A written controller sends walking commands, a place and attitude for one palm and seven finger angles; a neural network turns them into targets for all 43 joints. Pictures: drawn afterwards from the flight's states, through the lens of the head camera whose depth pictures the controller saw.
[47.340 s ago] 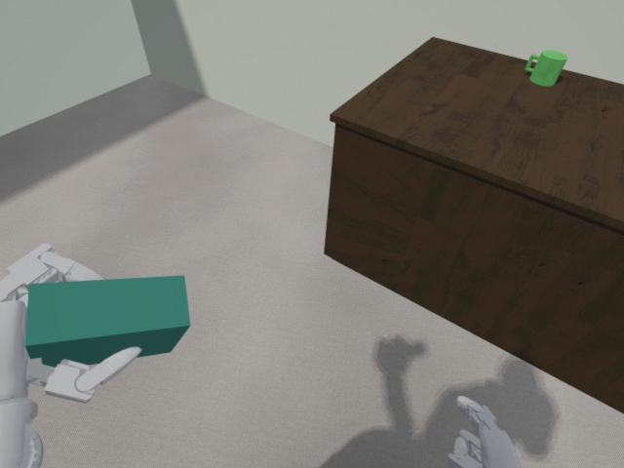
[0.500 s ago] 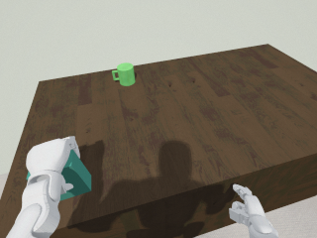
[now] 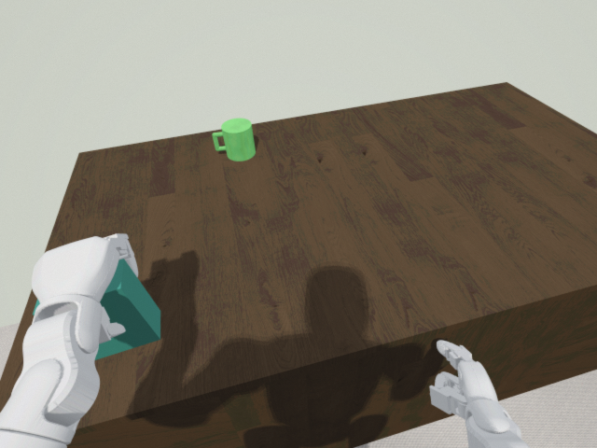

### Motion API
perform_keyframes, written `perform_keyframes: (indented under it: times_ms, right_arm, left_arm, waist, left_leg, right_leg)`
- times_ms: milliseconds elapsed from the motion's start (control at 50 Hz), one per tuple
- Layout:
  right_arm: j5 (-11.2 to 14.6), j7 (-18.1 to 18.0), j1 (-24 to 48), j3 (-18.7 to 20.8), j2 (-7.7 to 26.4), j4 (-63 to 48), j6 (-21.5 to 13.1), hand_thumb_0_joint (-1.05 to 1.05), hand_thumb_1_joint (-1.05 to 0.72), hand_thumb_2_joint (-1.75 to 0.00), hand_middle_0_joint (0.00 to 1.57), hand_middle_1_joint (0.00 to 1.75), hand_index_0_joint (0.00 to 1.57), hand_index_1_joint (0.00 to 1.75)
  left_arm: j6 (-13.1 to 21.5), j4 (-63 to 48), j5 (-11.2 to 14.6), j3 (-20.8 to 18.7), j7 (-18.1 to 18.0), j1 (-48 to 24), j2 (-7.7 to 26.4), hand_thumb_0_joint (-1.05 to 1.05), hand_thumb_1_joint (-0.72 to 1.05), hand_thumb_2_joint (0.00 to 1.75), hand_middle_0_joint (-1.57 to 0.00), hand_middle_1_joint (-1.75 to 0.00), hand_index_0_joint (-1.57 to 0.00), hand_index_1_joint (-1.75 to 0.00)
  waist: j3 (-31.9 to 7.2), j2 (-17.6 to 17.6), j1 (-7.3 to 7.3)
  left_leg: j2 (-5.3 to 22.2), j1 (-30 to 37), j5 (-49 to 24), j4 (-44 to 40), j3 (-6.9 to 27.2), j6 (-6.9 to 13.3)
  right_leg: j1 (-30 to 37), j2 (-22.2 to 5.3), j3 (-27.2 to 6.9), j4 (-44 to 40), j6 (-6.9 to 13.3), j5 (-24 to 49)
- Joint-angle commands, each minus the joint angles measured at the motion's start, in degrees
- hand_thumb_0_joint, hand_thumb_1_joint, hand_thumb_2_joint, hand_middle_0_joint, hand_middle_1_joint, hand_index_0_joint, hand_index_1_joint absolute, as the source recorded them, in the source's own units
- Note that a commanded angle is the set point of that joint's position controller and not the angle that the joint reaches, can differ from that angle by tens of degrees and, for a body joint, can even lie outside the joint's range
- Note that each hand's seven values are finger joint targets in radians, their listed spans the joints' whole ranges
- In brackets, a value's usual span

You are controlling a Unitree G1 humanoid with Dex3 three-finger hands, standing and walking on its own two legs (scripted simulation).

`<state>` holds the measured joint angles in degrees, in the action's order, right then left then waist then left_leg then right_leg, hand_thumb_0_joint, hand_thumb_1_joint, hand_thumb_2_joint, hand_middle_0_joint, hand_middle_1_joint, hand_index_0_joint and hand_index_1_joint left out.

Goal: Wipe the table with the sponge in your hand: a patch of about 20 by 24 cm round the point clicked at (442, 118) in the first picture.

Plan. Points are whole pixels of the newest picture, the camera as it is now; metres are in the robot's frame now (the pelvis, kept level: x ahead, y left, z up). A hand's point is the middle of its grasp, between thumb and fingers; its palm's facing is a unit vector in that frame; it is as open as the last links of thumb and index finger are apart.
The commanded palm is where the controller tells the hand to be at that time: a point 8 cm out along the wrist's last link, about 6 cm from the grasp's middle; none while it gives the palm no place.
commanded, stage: lift the sponge slowly off the table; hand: left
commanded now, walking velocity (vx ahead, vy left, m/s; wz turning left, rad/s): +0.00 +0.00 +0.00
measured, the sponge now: (112, 320) +0.24 +0.31 +0.05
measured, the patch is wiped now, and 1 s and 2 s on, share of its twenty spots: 0.95 0.95 0.95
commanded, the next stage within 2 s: bring the sponge back beside the body in 0.32 s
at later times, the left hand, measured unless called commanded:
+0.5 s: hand (93, 296) +0.23 +0.31 +0.11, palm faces +0.03 -0.12 -0.99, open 9.6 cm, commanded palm +0.20 +0.30 +0.19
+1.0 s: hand (89, 317) +0.21 +0.30 +0.11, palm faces +0.06 -0.14 -0.99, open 9.6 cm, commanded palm +0.18 +0.29 +0.18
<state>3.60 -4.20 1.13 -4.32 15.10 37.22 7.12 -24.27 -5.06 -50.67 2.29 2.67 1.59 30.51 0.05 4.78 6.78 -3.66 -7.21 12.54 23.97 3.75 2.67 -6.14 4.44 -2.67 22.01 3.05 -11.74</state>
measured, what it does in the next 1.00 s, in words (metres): stands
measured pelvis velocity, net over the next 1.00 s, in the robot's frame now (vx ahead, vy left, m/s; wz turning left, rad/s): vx -0.01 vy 0.01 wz -0.01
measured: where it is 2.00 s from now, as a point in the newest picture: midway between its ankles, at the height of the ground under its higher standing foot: outside the picture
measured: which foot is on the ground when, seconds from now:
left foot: down 0.00-1.00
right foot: down 0.00-1.00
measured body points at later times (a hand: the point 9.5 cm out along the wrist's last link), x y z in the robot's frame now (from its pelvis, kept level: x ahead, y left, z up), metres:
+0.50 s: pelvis -0.01 +0.00 +0.00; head -0.03 -0.03 +0.45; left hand +0.23 +0.31 +0.16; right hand +0.26 -0.20 -0.06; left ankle +0.01 +0.09 -0.74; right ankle +0.00 -0.09 -0.74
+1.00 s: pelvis -0.01 +0.01 +0.00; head -0.04 -0.02 +0.45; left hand +0.20 +0.30 +0.16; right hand +0.25 -0.18 -0.06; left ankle +0.01 +0.09 -0.74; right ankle +0.00 -0.09 -0.74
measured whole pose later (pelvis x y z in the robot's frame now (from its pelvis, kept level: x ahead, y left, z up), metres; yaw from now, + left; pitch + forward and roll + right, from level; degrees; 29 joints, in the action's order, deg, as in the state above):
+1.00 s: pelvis -0.01 +0.01 +0.00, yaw +0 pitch -5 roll -1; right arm 3.3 -3.5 1.0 -4.3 15.3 36.1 6.8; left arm -24.9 -14.9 -49.6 2.3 4.6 8.6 30.4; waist 0.1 4.9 7.6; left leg -4.3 -7.6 11.9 24.7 3.0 3.4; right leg -6.9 3.8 -3.3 23.4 2.2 -11.4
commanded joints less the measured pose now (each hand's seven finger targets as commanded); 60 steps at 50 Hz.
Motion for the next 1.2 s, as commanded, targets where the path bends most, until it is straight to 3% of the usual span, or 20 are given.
perform_keyframes:
  times_ms: [0, 40, 120, 240, 300, 400, 460, 500, 540, 580, 640, 680, 740, 800, 900, 940, 1000, 1040, 1100, 1180]
  right_arm:
    - [-0.33, -0.53, 14.07, 1.99, 5.83, -10.58, -3.52, 0.00, -0.90, -0.90, 0.20, 0.30, 0.20, 0.30]
    - [-0.22, -0.34, 14.22, 2.46, 5.99, -10.98, -4.08, 0.00, -0.90, -0.90, 0.20, 0.30, 0.20, 0.30]
    - [-0.42, -0.16, 13.62, 2.28, 5.91, -10.58, -3.64, 0.00, -0.90, -0.90, 0.20, 0.30, 0.20, 0.30]
    - [-0.19, 0.30, 14.60, 2.44, 6.48, -10.66, -3.18, 0.00, -0.90, -0.90, 0.20, 0.30, 0.20, 0.30]
    - [-0.05, 0.25, 14.51, 1.94, 6.42, -10.80, -2.64, 0.00, -0.90, -0.90, 0.20, 0.30, 0.20, 0.30]
    - [-0.09, -0.44, 14.13, 1.66, 6.00, -11.74, -3.43, 0.00, -0.90, -0.90, 0.20, 0.30, 0.20, 0.30]
    - [-0.37, -0.80, 13.68, 1.79, 5.47, -12.59, -4.38, 0.00, -0.90, -0.90, 0.20, 0.30, 0.20, 0.30]
    - [-0.71, -0.77, 12.86, 1.94, 5.37, -11.80, -4.53, 0.00, -0.90, -0.90, 0.20, 0.30, 0.20, 0.30]
    - [-0.74, -0.63, 13.13, 2.29, 5.68, -11.69, -4.91, 0.00, -0.90, -0.90, 0.20, 0.30, 0.20, 0.30]
    - [-0.71, -0.42, 13.07, 2.17, 5.15, -11.05, -4.72, 0.00, -0.90, -0.90, 0.20, 0.30, 0.20, 0.30]
    - [-0.55, 0.24, 14.26, 2.61, 6.01, -10.77, -4.50, 0.00, -0.90, -0.90, 0.20, 0.30, 0.20, 0.30]
    - [-0.43, 0.77, 14.78, 2.50, 5.47, -10.84, -4.41, 0.00, -0.90, -0.90, 0.20, 0.30, 0.20, 0.30]
    - [-0.14, 0.98, 15.87, 2.63, 6.19, -11.28, -3.95, 0.00, -0.90, -0.90, 0.20, 0.30, 0.20, 0.30]
    - [-0.24, 1.11, 15.71, 2.26, 5.73, -11.97, -3.71, 0.00, -0.90, -0.90, 0.20, 0.30, 0.20, 0.30]
    - [-0.61, 0.72, 15.22, 1.92, 5.60, -12.21, -3.62, 0.00, -0.90, -0.90, 0.20, 0.30, 0.20, 0.30]
    - [-0.64, 0.49, 15.81, 2.00, 5.77, -12.40, -4.00, 0.00, -0.90, -0.90, 0.20, 0.30, 0.20, 0.30]
    - [-0.76, 0.36, 14.80, 1.96, 5.12, -11.86, -4.19, 0.00, -0.90, -0.90, 0.20, 0.30, 0.20, 0.30]
    - [-0.68, 0.24, 15.20, 2.40, 5.38, -11.87, -4.75, 0.00, -0.90, -0.90, 0.20, 0.30, 0.20, 0.30]
    - [-0.72, 0.50, 14.80, 2.36, 5.22, -11.39, -4.60, 0.00, -0.90, -0.90, 0.20, 0.30, 0.20, 0.30]
    - [-0.42, 0.91, 15.96, 2.40, 5.16, -11.77, -4.77, 0.00, -0.90, -0.90, 0.20, 0.30, 0.20, 0.30]
  left_arm:
    - [1.56, -12.32, -1.91, -7.49, -1.14, -17.16, 13.15, 0.00, 0.10, 1.30, -1.20, -1.60, -1.20, -1.60]
    - [2.20, -15.81, -1.72, -8.69, -1.33, -17.75, 14.74, 0.00, 0.10, 1.30, -1.20, -1.60, -1.20, -1.60]
    - [1.72, -13.47, -1.78, -9.74, -0.98, -15.63, 15.11, 0.00, 0.10, 1.30, -1.20, -1.60, -1.20, -1.60]
    - [0.30, -13.54, -0.73, -13.65, -1.19, -14.30, 18.80, 0.00, 0.10, 1.30, -1.20, -1.60, -1.20, -1.60]
    - [-0.92, -9.92, -0.38, -10.23, 0.30, -14.13, 15.43, 0.00, 0.10, 1.30, -1.20, -1.60, -1.20, -1.60]
    - [0.95, -12.61, -0.40, -8.30, 1.85, -16.59, 14.71, 0.00, 0.10, 1.30, -1.20, -1.60, -1.20, -1.60]
    - [3.80, -18.14, -1.01, -9.78, 1.18, -18.87, 16.52, 0.00, 0.10, 1.30, -1.20, -1.60, -1.20, -1.60]
    - [4.96, -16.43, -0.87, -9.98, 0.39, -14.87, 15.28, 0.00, 0.10, 1.30, -1.20, -1.60, -1.20, -1.60]
    - [5.75, -19.33, -0.94, -12.86, -0.98, -15.58, 18.12, 0.00, 0.10, 1.30, -1.20, -1.60, -1.20, -1.60]
    - [4.83, -16.44, -1.88, -10.85, -2.11, -15.76, 15.05, 0.00, 0.10, 1.30, -1.20, -1.60, -1.20, -1.60]
    - [3.03, -17.73, -1.62, -12.62, -3.36, -15.56, 16.77, 0.00, 0.10, 1.30, -1.20, -1.60, -1.20, -1.60]
    - [1.08, -16.57, -1.54, -9.93, -3.37, -13.21, 13.21, 0.00, 0.10, 1.30, -1.20, -1.60, -1.20, -1.60]
    - [-1.05, -17.80, -0.57, -10.70, -2.38, -10.47, 14.34, 0.00, 0.10, 1.30, -1.20, -1.60, -1.20, -1.60]
    - [-1.94, -18.42, 0.04, -7.50, -0.82, -6.90, 10.83, 0.00, 0.10, 1.30, -1.20, -1.60, -1.20, -1.60]
    - [-0.49, -20.86, -1.07, -8.87, -0.28, -6.84, 12.80, 0.00, 0.10, 1.30, -1.20, -1.60, -1.20, -1.60]
    - [0.67, -24.51, -1.99, -11.39, -1.14, -9.66, 16.21, 0.00, 0.10, 1.30, -1.20, -1.60, -1.20, -1.60]
    - [1.52, -22.65, -2.48, -9.05, -2.07, -9.21, 12.98, 0.00, 0.10, 1.30, -1.20, -1.60, -1.20, -1.60]
    - [2.13, -24.88, -1.91, -11.57, -2.97, -9.11, 15.33, 0.00, 0.10, 1.30, -1.20, -1.60, -1.20, -1.60]
    - [1.18, -21.34, -1.02, -9.29, -2.77, -4.77, 11.65, 0.00, 0.10, 1.30, -1.20, -1.60, -1.20, -1.60]
    - [-0.04, -23.88, -0.80, -9.12, -2.42, -3.74, 11.29, 0.00, 0.10, 1.30, -1.20, -1.60, -1.20, -1.60]
  waist:
    - [-11.46, -0.20, -0.60]
    - [-11.97, 2.09, -0.75]
    - [-11.83, -1.68, -0.08]
    - [-11.74, -0.89, 0.57]
    - [-9.60, -2.95, -0.02]
    - [-11.39, -0.47, -0.58]
    - [-14.22, 1.94, 0.00]
    - [-12.02, 1.16, -0.03]
    - [-11.84, 2.23, 0.22]
    - [-10.14, 0.99, 0.13]
    - [-10.14, 2.47, 0.62]
    - [-10.43, 1.84, 0.79]
    - [-11.28, -0.45, 0.67]
    - [-11.05, -1.28, 0.70]
    - [-10.07, -1.50, 0.60]
    - [-10.23, 1.60, 0.72]
    - [-8.80, 2.63, 0.65]
    - [-9.49, 3.55, 0.84]
    - [-8.29, -0.27, 0.94]
    - [-9.35, 0.48, 1.05]
  left_leg:
    - [1.30, 2.43, -10.91, -2.20, 2.80, 0.65]
    - [1.67, 2.82, -10.58, -2.46, 3.16, 0.53]
    - [1.42, 1.80, -12.33, -2.19, 3.06, 0.43]
    - [1.30, 0.41, -11.27, -1.76, 2.66, 0.18]
    - [1.28, -0.32, -10.16, -1.51, 2.23, 0.34]
    - [1.26, 1.48, -9.90, -1.08, 2.43, 0.79]
    - [1.20, 3.25, -10.02, -0.89, 2.90, 1.11]
    - [1.54, 3.28, -10.76, -1.34, 3.19, 0.65]
    - [1.98, 2.72, -9.52, -2.05, 3.83, 0.43]
    - [1.89, 2.03, -9.56, -2.37, 3.76, 0.09]
    - [2.38, 0.88, -8.51, -3.74, 4.17, -0.44]
    - [2.24, 0.59, -9.74, -3.54, 3.98, -0.55]
    - [2.42, 0.31, -9.43, -3.60, 4.03, -0.40]
    - [2.38, 0.40, -10.19, -3.30, 3.54, 0.08]
    - [2.46, 0.49, -8.42, -3.03, 3.60, 0.47]
    - [2.82, 0.49, -6.64, -3.60, 4.37, 0.47]
    - [2.64, 0.99, -6.22, -3.67, 4.37, 0.30]
    - [2.88, 1.14, -5.69, -3.74, 4.78, 0.35]
    - [2.63, 0.96, -6.90, -3.62, 4.47, 0.11]
    - [2.63, 0.54, -7.68, -3.49, 4.36, 0.00]
  right_leg:
    - [2.45, -2.86, -3.93, -3.59, 2.23, 8.44]
    - [2.32, -2.45, -5.57, -3.27, 2.60, 7.87]
    - [3.50, -3.02, -4.67, -2.84, 2.19, 10.72]
    - [3.85, -3.16, -7.03, -2.41, 2.47, 10.92]
    - [1.95, -3.57, -4.98, -2.92, 1.86, 9.57]
    - [1.45, -3.59, -3.80, -2.85, 1.96, 8.22]
    - [2.58, -3.15, -3.96, -2.54, 2.28, 7.05]
    - [1.71, -2.98, -3.55, -3.08, 2.35, 7.27]
    - [2.02, -2.49, -5.50, -2.99, 2.73, 5.96]
    - [0.71, -2.46, -4.60, -3.37, 2.63, 4.77]
    - [1.63, -1.99, -5.90, -2.90, 3.13, 4.26]
    - [1.85, -2.41, -4.88, -2.57, 2.94, 5.43]
    - [2.65, -2.39, -6.05, -2.30, 2.79, 5.97]
    - [2.41, -2.80, -3.41, -2.08, 2.14, 6.73]
    - [1.43, -2.70, -3.68, -2.38, 2.09, 4.27]
    - [1.92, -2.07, -5.72, -2.02, 2.63, 2.74]
    - [0.75, -2.01, -4.06, -2.70, 2.60, 1.37]
    - [1.56, -1.69, -6.18, -2.50, 2.88, 1.66]
    - [0.88, -2.02, -4.33, -3.10, 2.52, 2.08]
    - [1.26, -2.20, -5.13, -2.11, 2.51, 3.41]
